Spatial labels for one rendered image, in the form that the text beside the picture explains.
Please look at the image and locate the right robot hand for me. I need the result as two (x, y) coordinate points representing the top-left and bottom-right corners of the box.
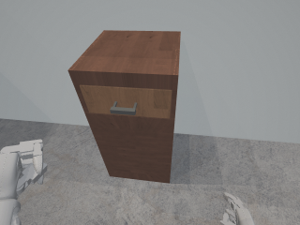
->
(220, 192), (255, 225)

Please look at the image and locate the cabinet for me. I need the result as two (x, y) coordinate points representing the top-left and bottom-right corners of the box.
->
(68, 30), (181, 184)

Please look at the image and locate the handle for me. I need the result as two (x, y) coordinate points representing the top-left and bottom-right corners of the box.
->
(110, 101), (138, 115)

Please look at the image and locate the robot left forearm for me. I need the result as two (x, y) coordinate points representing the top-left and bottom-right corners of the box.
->
(0, 199), (22, 225)

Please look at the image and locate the drawer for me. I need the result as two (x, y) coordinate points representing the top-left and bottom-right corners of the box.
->
(79, 84), (173, 119)

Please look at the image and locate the left robot hand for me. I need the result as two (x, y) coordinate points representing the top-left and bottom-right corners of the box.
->
(0, 139), (47, 200)

